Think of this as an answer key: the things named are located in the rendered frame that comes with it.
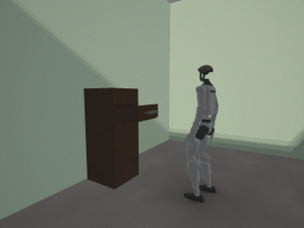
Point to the robot left upper arm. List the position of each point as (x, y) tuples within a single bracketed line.
[(201, 89)]

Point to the robot right hand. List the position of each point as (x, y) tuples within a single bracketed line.
[(211, 137)]

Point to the right robot foot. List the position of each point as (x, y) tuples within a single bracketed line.
[(204, 187)]

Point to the drawer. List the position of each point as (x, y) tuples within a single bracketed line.
[(136, 115)]

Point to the right robot forearm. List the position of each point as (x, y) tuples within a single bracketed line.
[(213, 117)]

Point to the cabinet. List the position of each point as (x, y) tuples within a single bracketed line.
[(112, 147)]

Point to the robot right upper arm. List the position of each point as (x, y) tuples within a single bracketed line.
[(216, 101)]

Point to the handle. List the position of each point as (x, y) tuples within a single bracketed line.
[(151, 112)]

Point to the robot head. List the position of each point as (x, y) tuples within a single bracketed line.
[(205, 70)]

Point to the robot left hand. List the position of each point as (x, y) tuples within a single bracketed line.
[(190, 137)]

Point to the left robot forearm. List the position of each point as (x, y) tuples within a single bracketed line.
[(196, 123)]

